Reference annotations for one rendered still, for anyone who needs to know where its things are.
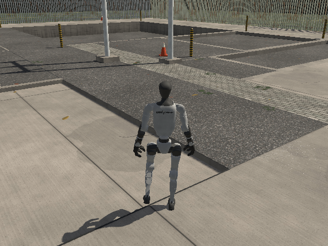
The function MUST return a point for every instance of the right robot upper arm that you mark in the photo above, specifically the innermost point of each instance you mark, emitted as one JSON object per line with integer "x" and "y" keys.
{"x": 183, "y": 117}

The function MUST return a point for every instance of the left robot forearm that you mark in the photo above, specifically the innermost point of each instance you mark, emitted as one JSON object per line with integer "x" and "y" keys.
{"x": 139, "y": 137}

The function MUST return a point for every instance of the right robot forearm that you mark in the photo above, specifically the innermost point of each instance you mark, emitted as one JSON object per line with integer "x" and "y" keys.
{"x": 189, "y": 137}

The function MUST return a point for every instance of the robot right shin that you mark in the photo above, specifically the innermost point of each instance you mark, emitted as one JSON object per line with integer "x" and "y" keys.
{"x": 173, "y": 186}

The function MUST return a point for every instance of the left robot hand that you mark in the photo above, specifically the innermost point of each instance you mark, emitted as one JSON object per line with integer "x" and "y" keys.
{"x": 136, "y": 150}

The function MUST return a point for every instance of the robot left foot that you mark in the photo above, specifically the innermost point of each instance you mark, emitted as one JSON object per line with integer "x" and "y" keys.
{"x": 146, "y": 199}

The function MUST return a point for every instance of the right robot hand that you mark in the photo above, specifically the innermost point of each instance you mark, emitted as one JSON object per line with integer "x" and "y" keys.
{"x": 192, "y": 148}

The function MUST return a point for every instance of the left robot upper arm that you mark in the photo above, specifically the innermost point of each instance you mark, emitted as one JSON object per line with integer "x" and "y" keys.
{"x": 146, "y": 115}

